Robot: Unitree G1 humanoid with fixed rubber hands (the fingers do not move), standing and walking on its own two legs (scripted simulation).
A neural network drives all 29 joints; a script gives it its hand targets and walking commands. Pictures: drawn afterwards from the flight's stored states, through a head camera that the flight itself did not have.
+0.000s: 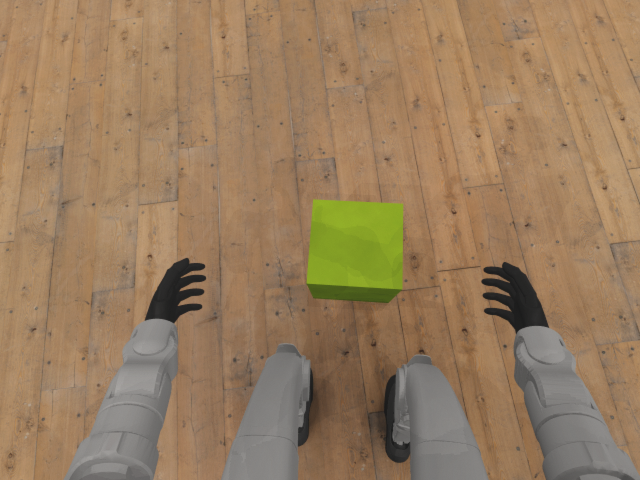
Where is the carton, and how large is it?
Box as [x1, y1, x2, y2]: [306, 199, 402, 302]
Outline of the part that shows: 313,199 306,283 313,297 388,302 401,289 402,204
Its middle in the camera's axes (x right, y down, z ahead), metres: +0.09 +0.05 +0.99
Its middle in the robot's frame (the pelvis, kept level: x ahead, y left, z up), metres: +0.49 -0.03 -0.56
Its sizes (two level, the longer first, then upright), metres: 0.210 0.200 0.250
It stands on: the floor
